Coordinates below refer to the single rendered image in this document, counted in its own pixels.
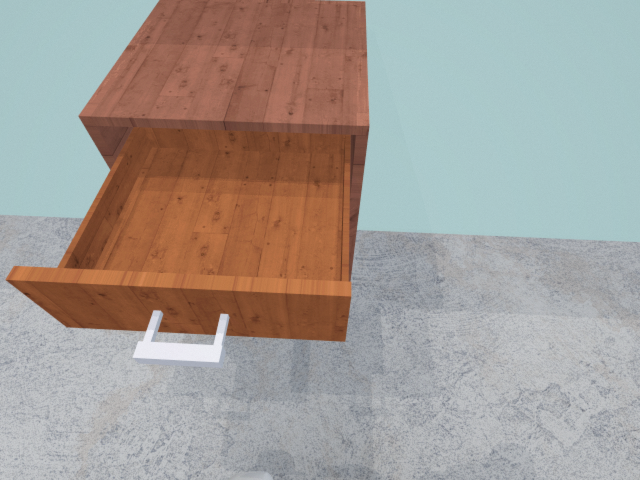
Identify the cabinet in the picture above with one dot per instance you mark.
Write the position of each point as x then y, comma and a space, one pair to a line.
294, 66

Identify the drawer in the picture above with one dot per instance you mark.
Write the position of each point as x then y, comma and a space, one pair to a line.
197, 223

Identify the handle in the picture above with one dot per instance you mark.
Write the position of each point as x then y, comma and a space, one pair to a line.
179, 354

